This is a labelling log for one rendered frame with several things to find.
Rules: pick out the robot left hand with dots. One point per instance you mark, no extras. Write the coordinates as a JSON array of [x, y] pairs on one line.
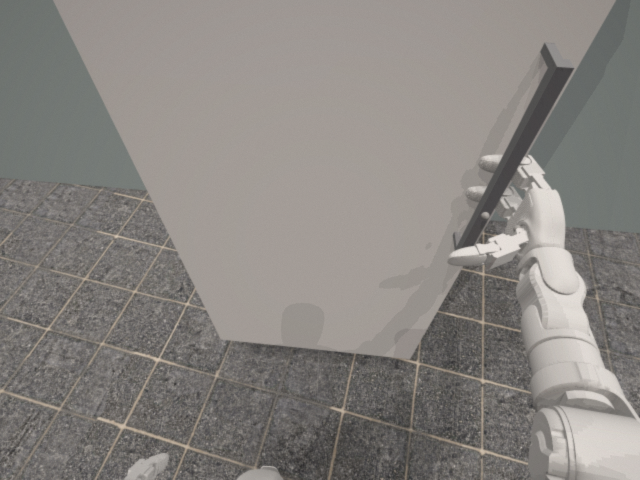
[[148, 469]]

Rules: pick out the handle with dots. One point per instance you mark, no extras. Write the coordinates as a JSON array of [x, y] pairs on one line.
[[551, 85]]

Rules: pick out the robot right hand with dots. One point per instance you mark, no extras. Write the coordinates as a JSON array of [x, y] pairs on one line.
[[540, 215]]

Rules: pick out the robot right forearm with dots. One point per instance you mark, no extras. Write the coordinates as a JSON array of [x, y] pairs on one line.
[[565, 361]]

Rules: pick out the left robot shin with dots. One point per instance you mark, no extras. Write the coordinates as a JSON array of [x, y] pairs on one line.
[[270, 468]]

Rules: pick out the right robot upper arm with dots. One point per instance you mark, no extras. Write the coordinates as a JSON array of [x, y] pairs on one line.
[[576, 444]]

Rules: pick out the fridge door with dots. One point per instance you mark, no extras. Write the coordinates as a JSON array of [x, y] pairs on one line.
[[309, 159]]

